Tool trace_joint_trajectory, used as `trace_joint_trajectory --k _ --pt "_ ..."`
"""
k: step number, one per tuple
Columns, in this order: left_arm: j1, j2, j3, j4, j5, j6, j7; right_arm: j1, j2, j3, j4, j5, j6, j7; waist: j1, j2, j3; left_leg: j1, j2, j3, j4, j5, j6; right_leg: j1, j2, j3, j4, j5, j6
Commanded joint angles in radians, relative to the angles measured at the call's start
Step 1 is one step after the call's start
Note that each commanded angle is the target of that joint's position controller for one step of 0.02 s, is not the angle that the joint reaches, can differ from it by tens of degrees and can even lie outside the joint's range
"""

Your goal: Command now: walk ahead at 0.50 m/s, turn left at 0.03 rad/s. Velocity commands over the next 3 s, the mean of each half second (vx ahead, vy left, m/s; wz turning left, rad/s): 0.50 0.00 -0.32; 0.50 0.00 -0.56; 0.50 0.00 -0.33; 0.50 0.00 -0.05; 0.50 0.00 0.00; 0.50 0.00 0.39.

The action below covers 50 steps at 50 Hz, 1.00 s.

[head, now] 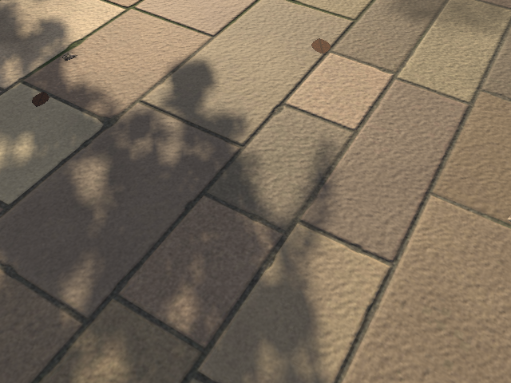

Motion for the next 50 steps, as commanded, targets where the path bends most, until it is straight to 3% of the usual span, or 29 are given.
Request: trace_joint_trajectory --k 1,3,5,6,7,8,9,10,11,13,15,18,23,27,29,31,32,33,34,35,36,37,38,39,40,42,45,47,50 --pt "-0.084 0.168 0.030 -0.079 -0.028 -0.015 0.012 -0.051 0.005 0.018 -0.059 -0.002 -0.011 0.013 -0.048 -0.046 0.052 0.228 -0.024 0.044 -0.242 0.113 -0.021 -0.172 -0.218 0.143 -0.151 0.209 -0.169" --pt "-0.037 0.190 0.040 -0.063 -0.038 0.000 0.012 -0.113 -0.019 0.017 -0.079 0.003 -0.016 0.020 -0.024 -0.048 0.066 0.193 -0.033 0.033 -0.347 0.072 -0.027 -0.045 -0.258 0.187 -0.102 0.174 -0.161" --pt "-0.007 0.191 0.045 -0.049 -0.035 0.018 0.009 -0.128 -0.054 0.005 -0.090 0.003 -0.026 0.024 -0.029 -0.070 0.059 0.231 -0.054 0.034 -0.424 0.003 -0.016 0.027 -0.288 0.232 -0.035 0.164 -0.142" --pt "-0.009 0.191 0.046 -0.046 -0.032 0.026 0.009 -0.092 -0.073 -0.005 -0.082 0.002 -0.031 0.023 -0.055 -0.086 0.043 0.302 -0.074 0.048 -0.457 -0.030 -0.007 0.034 -0.283 0.237 0.021 0.201 -0.126" --pt "-0.012 0.177 0.041 -0.046 -0.028 0.030 0.007 0.009 -0.107 -0.024 -0.053 -0.002 -0.034 0.018 -0.108 -0.089 -0.011 0.452 -0.099 0.068 -0.482 -0.053 0.012 0.015 -0.243 0.213 0.141 0.308 -0.101" --pt "-0.020 0.135 0.027 -0.064 -0.014 0.028 0.005 0.184 -0.178 -0.055 -0.013 -0.018 -0.036 0.007 -0.177 -0.057 -0.133 0.730 -0.030 0.005 -0.427 0.017 0.053 -0.114 -0.179 0.167 0.378 0.286 -0.063" --pt "0.039 0.023 -0.003 -0.098 -0.003 0.011 0.002 0.313 -0.285 -0.079 0.000 -0.041 -0.027 -0.003 -0.186 0.167 -0.285 1.115 0.240 -0.357 -0.461 -0.019 0.175 -0.494 -0.035 0.078 0.777 -0.063 0.016" --pt "0.066 0.036 -0.006 -0.094 -0.015 -0.010 -0.003 0.358 -0.252 -0.070 0.008 -0.034 -0.025 0.001 -0.195 0.262 -0.411 1.174 0.321 -0.649 -0.591 -0.074 0.254 -0.618 -0.005 0.220 0.987 -0.373 0.026" --pt "0.008 0.109 0.021 -0.104 -0.042 -0.013 -0.004 0.307 -0.183 -0.052 0.003 -0.032 -0.025 0.000 -0.184 0.181 -0.304 1.099 0.290 -0.533 -0.596 -0.106 0.224 -0.715 -0.056 0.262 1.089 -0.324 0.024" --pt "-0.106 0.113 0.029 -0.135 -0.033 0.000 0.008 0.167 -0.102 -0.031 -0.003 -0.025 -0.031 -0.001 -0.133 0.085 -0.134 0.836 0.221 -0.283 -0.650 -0.054 0.174 -0.699 -0.138 0.222 1.046 -0.165 0.016" --pt "-0.104 0.089 0.038 -0.148 -0.031 0.034 0.012 0.090 -0.052 -0.023 0.008 -0.034 -0.040 0.004 -0.067 0.109 -0.049 0.653 0.176 -0.140 -0.736 -0.023 0.146 -0.588 -0.175 0.233 0.970 -0.094 0.010" --pt "-0.143 0.053 0.035 -0.188 -0.028 0.063 0.009 0.086 -0.074 -0.038 0.030 -0.036 -0.048 -0.009 -0.044 0.058 -0.002 0.612 0.177 -0.022 -0.800 0.055 0.155 -0.596 -0.179 0.238 0.883 -0.015 0.014" --pt "-0.277 0.038 0.025 -0.242 -0.016 0.068 -0.020 0.115 -0.126 -0.059 0.064 -0.029 -0.041 -0.032 -0.068 0.036 0.044 0.636 0.152 0.159 -0.824 0.072 0.126 -0.559 -0.160 0.195 0.580 0.195 0.011" --pt "-0.387 0.062 0.024 -0.290 -0.017 0.076 -0.044 0.157 -0.164 -0.076 0.089 -0.007 -0.030 -0.032 -0.100 0.026 0.087 0.736 0.180 0.215 -0.801 0.055 0.105 -0.547 -0.145 0.145 0.450 0.161 -0.020" --pt "-0.409 0.078 0.030 -0.309 -0.018 0.077 -0.051 0.167 -0.183 -0.085 0.099 0.003 -0.017 -0.030 -0.099 0.032 0.095 0.799 0.195 0.233 -0.745 0.144 0.091 -0.532 -0.124 0.111 0.417 0.076 -0.049" --pt "-0.336 0.110 0.049 -0.306 -0.016 0.079 -0.052 0.148 -0.212 -0.093 0.097 0.013 -0.004 -0.031 -0.045 0.051 0.040 0.822 0.181 0.273 -0.577 0.477 0.066 -0.389 -0.050 0.039 0.391 -0.017 -0.087" --pt "-0.201 0.146 0.073 -0.270 -0.021 0.077 -0.050 0.131 -0.211 -0.090 0.093 0.018 0.005 -0.030 0.030 0.033 -0.027 0.791 0.140 0.311 -0.388 0.589 0.039 -0.203 0.011 0.003 0.322 0.025 -0.117" --pt "-0.020 0.231 0.116 -0.217 -0.026 0.080 -0.036 0.149 -0.183 -0.078 0.085 -0.001 0.006 -0.033 0.098 -0.022 -0.122 0.606 0.096 0.325 -0.109 0.451 -0.010 0.098 0.006 0.090 0.307 0.061 -0.162" --pt "0.001 0.369 0.141 -0.212 -0.036 0.079 -0.022 0.185 -0.050 -0.037 0.022 -0.047 -0.013 -0.028 0.019 -0.308 -0.151 0.150 -0.074 0.292 0.278 -0.352 -0.088 0.385 -0.256 0.621 0.206 -0.023 -0.321" --pt "0.037 0.344 0.122 -0.251 -0.018 0.062 -0.027 0.139 -0.074 -0.029 -0.006 -0.009 -0.061 -0.017 0.044 -0.264 -0.325 -0.001 -0.162 0.021 0.450 -0.540 -0.083 0.497 -0.369 1.010 0.014 -0.191 -0.420" --pt "0.019 0.268 0.100 -0.248 -0.006 0.048 -0.029 0.038 -0.122 -0.040 -0.031 0.032 -0.088 -0.005 0.068 -0.184 -0.224 -0.117 -0.112 -0.019 0.471 -0.452 -0.053 0.472 -0.353 0.894 -0.006 -0.120 -0.365" --pt "-0.028 0.218 0.087 -0.255 -0.015 0.040 -0.024 0.023 -0.116 -0.033 -0.027 0.024 -0.102 -0.005 0.041 -0.138 -0.158 -0.102 -0.066 -0.021 0.403 -0.367 -0.027 0.356 -0.313 0.757 0.018 -0.044 -0.323" --pt "-0.117 0.177 0.074 -0.275 -0.018 0.038 -0.023 0.024 -0.122 -0.039 -0.012 -0.005 -0.104 -0.013 -0.007 -0.073 -0.105 -0.019 -0.027 -0.027 0.312 -0.305 -0.025 0.201 -0.274 0.652 0.022 0.052 -0.289" --pt "-0.175 0.142 0.062 -0.295 -0.011 0.036 -0.020 0.034 -0.140 -0.051 -0.007 -0.021 -0.093 -0.017 -0.047 -0.072 -0.082 0.071 -0.004 -0.034 0.242 -0.272 -0.026 0.083 -0.244 0.579 0.006 0.147 -0.273" --pt "-0.193 0.136 0.059 -0.305 -0.006 0.034 -0.016 0.039 -0.139 -0.055 -0.011 -0.023 -0.079 -0.015 -0.068 -0.074 -0.071 0.124 0.000 -0.035 0.199 -0.254 -0.032 0.018 -0.230 0.557 -0.016 0.186 -0.272" --pt "-0.175 0.159 0.063 -0.304 -0.011 0.029 -0.005 0.021 -0.108 -0.050 -0.026 -0.028 -0.058 -0.015 -0.080 -0.049 -0.045 0.149 -0.013 -0.014 0.092 -0.221 -0.056 -0.053 -0.211 0.504 -0.036 0.269 -0.275" --pt "-0.126 0.192 0.074 -0.293 -0.021 0.029 0.013 -0.092 -0.062 -0.032 -0.063 -0.035 -0.050 -0.012 -0.050 -0.058 -0.002 0.172 -0.055 0.007 -0.149 -0.030 -0.081 -0.115 -0.155 0.423 -0.044 0.275 -0.241" --pt "-0.095 0.190 0.075 -0.288 -0.024 0.034 0.017 -0.161 -0.045 -0.022 -0.082 -0.028 -0.051 -0.002 -0.020 -0.091 0.015 0.229 -0.093 0.015 -0.303 0.095 -0.081 -0.146 -0.122 0.397 -0.036 0.213 -0.213" --pt "-0.039 0.188 0.076 -0.274 -0.028 0.039 0.016 -0.229 -0.060 -0.023 -0.111 -0.010 -0.055 0.010 0.012 -0.112 0.028 0.279 -0.124 0.005 -0.409 0.148 -0.077 -0.129 -0.138 0.447 -0.007 0.131 -0.196"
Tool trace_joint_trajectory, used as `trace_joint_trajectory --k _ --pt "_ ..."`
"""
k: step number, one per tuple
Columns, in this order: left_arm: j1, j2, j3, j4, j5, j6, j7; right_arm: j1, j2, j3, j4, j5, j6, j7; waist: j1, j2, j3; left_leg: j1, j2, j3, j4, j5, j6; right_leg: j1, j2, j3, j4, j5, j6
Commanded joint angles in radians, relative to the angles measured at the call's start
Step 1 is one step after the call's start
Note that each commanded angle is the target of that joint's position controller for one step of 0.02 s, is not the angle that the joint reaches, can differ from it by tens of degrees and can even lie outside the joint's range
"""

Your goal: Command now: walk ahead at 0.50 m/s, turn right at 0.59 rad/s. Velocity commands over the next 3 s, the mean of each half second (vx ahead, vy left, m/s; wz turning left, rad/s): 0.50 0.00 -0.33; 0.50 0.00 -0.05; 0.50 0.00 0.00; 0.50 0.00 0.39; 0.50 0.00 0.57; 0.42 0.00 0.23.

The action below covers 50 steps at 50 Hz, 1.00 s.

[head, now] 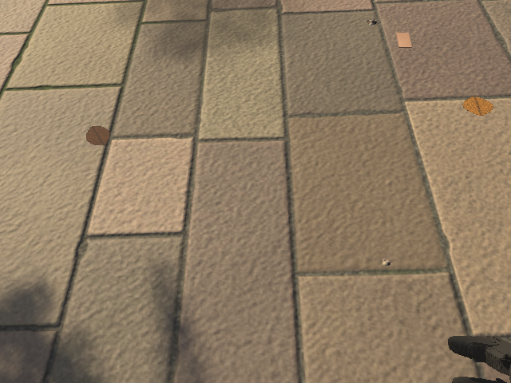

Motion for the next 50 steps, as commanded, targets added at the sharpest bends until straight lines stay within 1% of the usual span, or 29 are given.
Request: trace_joint_trajectory --k 1,4,6,7,8,9,10,11,12,14,15,18,20,23,27,29,30,31,32,33,34,35,36,37,39,41,43,46,50 --pt "0.018 0.163 0.042 -0.055 -0.007 -0.009 0.007 -0.105 -0.073 -0.012 -0.092 0.012 -0.017 0.012 0.000 -0.120 -0.017 0.136 -0.059 0.028 -0.099 0.058 0.005 -0.068 -0.225 0.202 -0.068 0.148 -0.138" --pt "0.023 0.165 0.046 -0.060 -0.004 0.001 0.014 -0.079 -0.108 -0.025 -0.098 0.014 -0.033 0.021 -0.024 -0.147 -0.026 0.190 -0.068 0.017 -0.152 -0.052 0.035 0.005 -0.248 0.286 0.025 0.144 -0.119" --pt "0.006 0.129 0.034 -0.071 0.005 0.003 0.013 0.071 -0.135 -0.041 -0.057 0.003 -0.043 0.019 -0.096 -0.158 -0.092 0.393 -0.065 0.047 -0.195 -0.057 0.082 -0.002 -0.198 0.256 0.159 0.269 -0.081" --pt "-0.007 0.082 0.015 -0.089 0.016 -0.002 0.008 0.218 -0.178 -0.054 -0.036 -0.016 -0.047 0.015 -0.162 -0.100 -0.208 0.628 0.060 -0.064 -0.160 -0.062 0.145 -0.101 -0.148 0.190 0.391 0.228 -0.045" --pt "0.133 0.029 0.000 -0.098 -0.006 -0.013 0.009 0.360 -0.265 -0.078 0.001 -0.034 -0.038 0.014 -0.139 0.179 -0.351 0.985 0.277 -0.481 -0.215 -0.216 0.319 -0.435 -0.007 0.061 0.744 -0.081 0.039" --pt "0.162 0.086 0.002 -0.080 -0.020 -0.019 0.010 0.386 -0.206 -0.067 0.025 -0.001 -0.030 0.023 -0.143 0.266 -0.343 1.014 0.351 -0.732 -0.317 -0.448 0.367 -0.610 -0.032 0.072 0.914 -0.335 0.055" --pt "0.068 0.156 0.018 -0.087 -0.019 -0.020 0.007 0.326 -0.133 -0.046 0.008 0.012 -0.024 0.022 -0.161 0.139 -0.193 0.896 0.309 -0.616 -0.338 -0.516 0.324 -0.672 -0.076 0.090 0.978 -0.261 0.057" --pt "-0.024 0.157 0.017 -0.107 -0.006 -0.019 0.007 0.270 -0.109 -0.035 -0.003 0.003 -0.014 0.019 -0.152 0.053 -0.113 0.767 0.264 -0.475 -0.346 -0.448 0.288 -0.656 -0.113 0.049 0.971 -0.185 0.055" --pt "-0.080 0.144 0.017 -0.127 0.009 -0.022 0.005 0.229 -0.092 -0.027 0.002 -0.004 -0.008 0.019 -0.130 0.022 -0.045 0.643 0.224 -0.382 -0.371 -0.342 0.278 -0.635 -0.140 0.032 0.908 -0.135 0.052" --pt "-0.073 0.113 0.015 -0.131 0.012 -0.021 0.000 0.206 -0.070 -0.014 0.010 -0.012 -0.011 0.018 -0.084 0.054 -0.031 0.532 0.167 -0.265 -0.410 -0.197 0.257 -0.542 -0.185 0.009 0.803 -0.087 0.049" --pt "-0.063 0.093 0.011 -0.128 0.011 -0.019 -0.003 0.214 -0.073 -0.015 0.019 -0.007 -0.013 0.019 -0.076 0.064 -0.038 0.515 0.158 -0.232 -0.425 -0.147 0.263 -0.524 -0.193 -0.010 0.762 -0.083 0.053" --pt "-0.139 0.061 -0.007 -0.157 0.020 -0.019 -0.006 0.243 -0.129 -0.029 0.042 0.006 -0.013 0.012 -0.086 0.042 -0.030 0.498 0.159 -0.146 -0.465 -0.029 0.282 -0.528 -0.213 -0.048 0.587 0.011 0.072" --pt "-0.200 0.046 -0.019 -0.169 0.019 -0.023 -0.012 0.261 -0.152 -0.033 0.051 0.012 -0.005 0.007 -0.106 0.036 -0.027 0.485 0.139 -0.081 -0.475 -0.004 0.266 -0.487 -0.207 -0.069 0.447 0.122 0.078" --pt "-0.286 0.052 -0.023 -0.186 0.010 -0.027 -0.023 0.312 -0.172 -0.034 0.073 0.024 0.004 0.008 -0.140 0.041 -0.013 0.487 0.127 -0.029 -0.468 -0.011 0.246 -0.417 -0.177 -0.098 0.297 0.230 0.085" --pt "-0.369 0.077 -0.019 -0.219 0.002 -0.032 -0.038 0.371 -0.188 -0.035 0.106 0.033 0.021 0.009 -0.156 0.052 0.013 0.576 0.175 -0.046 -0.420 -0.008 0.227 -0.399 -0.155 -0.109 0.197 0.184 0.057" --pt "-0.316 0.101 -0.008 -0.210 0.006 -0.036 -0.041 0.358 -0.204 -0.037 0.114 0.036 0.032 0.005 -0.106 0.060 -0.010 0.594 0.180 -0.032 -0.342 0.111 0.203 -0.288 -0.129 -0.133 0.135 0.152 0.025" --pt "-0.222 0.131 0.010 -0.180 0.013 -0.035 -0.036 0.355 -0.195 -0.033 0.115 0.038 0.034 0.003 -0.056 0.048 -0.066 0.577 0.145 0.007 -0.230 0.253 0.180 -0.135 -0.104 -0.155 0.103 0.153 0.002" --pt "-0.062 0.185 0.034 -0.141 0.019 -0.034 -0.027 0.349 -0.162 -0.019 0.108 0.028 0.033 0.001 0.016 0.020 -0.168 0.478 0.094 0.057 -0.024 0.257 0.143 0.104 -0.155 -0.099 0.122 0.171 -0.040" --pt "0.086 0.291 0.058 -0.124 0.038 -0.027 -0.017 0.393 -0.078 0.012 0.069 0.002 0.017 0.002 0.040 -0.176 -0.327 0.135 -0.019 0.135 0.362 -0.077 0.071 0.478 -0.415 0.260 0.128 0.155 -0.165" --pt "0.120 0.270 0.050 -0.106 0.019 -0.022 -0.022 0.411 -0.070 0.020 0.069 0.010 -0.002 0.003 0.038 -0.321 -0.397 -0.077 -0.090 0.048 0.570 -0.582 0.057 0.555 -0.515 0.581 -0.012 0.018 -0.258" --pt "0.071 0.208 0.028 -0.111 0.014 -0.022 -0.025 0.349 -0.156 -0.005 0.058 0.032 -0.012 0.009 0.041 -0.222 -0.271 -0.177 -0.028 0.005 0.656 -0.548 0.066 0.461 -0.478 0.503 -0.038 -0.068 -0.223" --pt "0.009 0.173 0.015 -0.121 0.015 -0.022 -0.025 0.282 -0.159 -0.004 0.041 0.039 -0.014 0.012 0.020 -0.175 -0.174 -0.184 0.015 0.028 0.640 -0.458 0.076 0.334 -0.433 0.372 -0.055 -0.050 -0.189" --pt "-0.053 0.148 0.005 -0.124 0.022 -0.023 -0.029 0.255 -0.147 -0.004 0.039 0.025 -0.010 0.009 -0.011 -0.119 -0.103 -0.147 0.045 0.038 0.582 -0.386 0.071 0.200 -0.391 0.286 -0.093 0.010 -0.173" --pt "-0.096 0.123 -0.003 -0.128 0.028 -0.028 -0.033 0.256 -0.142 -0.009 0.041 0.013 0.000 0.007 -0.045 -0.125 -0.067 -0.091 0.070 0.030 0.525 -0.335 0.065 0.102 -0.360 0.229 -0.128 0.071 -0.160" --pt "-0.125 0.120 -0.001 -0.120 0.029 -0.039 -0.035 0.286 -0.105 -0.004 0.050 0.012 0.021 0.007 -0.087 -0.138 -0.049 -0.015 0.080 0.033 0.478 -0.280 0.051 -0.001 -0.334 0.161 -0.183 0.144 -0.163" --pt "-0.112 0.140 0.005 -0.101 0.025 -0.051 -0.031 0.253 -0.094 -0.001 0.038 0.005 0.033 0.003 -0.095 -0.114 -0.031 -0.032 0.081 0.036 0.405 -0.205 0.033 -0.026 -0.326 0.099 -0.210 0.222 -0.171" --pt "-0.086 0.154 0.009 -0.079 0.023 -0.053 -0.024 0.188 -0.082 0.004 0.018 -0.001 0.033 0.003 -0.081 -0.091 -0.014 -0.049 0.079 0.037 0.283 -0.094 0.024 -0.021 -0.313 0.048 -0.220 0.268 -0.161" --pt "-0.041 0.172 0.012 -0.050 0.016 -0.047 -0.015 0.084 -0.060 0.016 -0.006 0.004 0.025 0.014 -0.045 -0.091 0.009 -0.003 0.050 0.059 0.089 0.055 0.028 -0.020 -0.286 -0.020 -0.225 0.271 -0.130" --pt "0.040 0.194 0.017 -0.001 0.005 -0.036 -0.012 -0.034 -0.066 0.022 -0.047 0.016 0.019 0.033 -0.001 -0.087 0.037 0.009 0.020 0.070 -0.043 0.078 0.044 0.069 -0.320 -0.022 -0.196 0.233 -0.119"
Over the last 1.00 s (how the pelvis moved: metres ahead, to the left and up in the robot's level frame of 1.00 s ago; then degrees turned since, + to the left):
0.51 -0.11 0.00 -32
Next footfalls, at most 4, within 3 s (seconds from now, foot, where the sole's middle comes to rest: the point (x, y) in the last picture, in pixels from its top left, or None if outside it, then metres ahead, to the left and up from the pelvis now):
0.14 left None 0.26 0.14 -0.78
0.62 right None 0.46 -0.16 -0.78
1.14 left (286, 268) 0.79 0.04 -0.78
1.66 right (378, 205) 1.04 -0.25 -0.78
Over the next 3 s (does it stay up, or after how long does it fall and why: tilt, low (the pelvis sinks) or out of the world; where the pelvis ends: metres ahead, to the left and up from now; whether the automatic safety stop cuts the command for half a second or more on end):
stays up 1.58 0.03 0.00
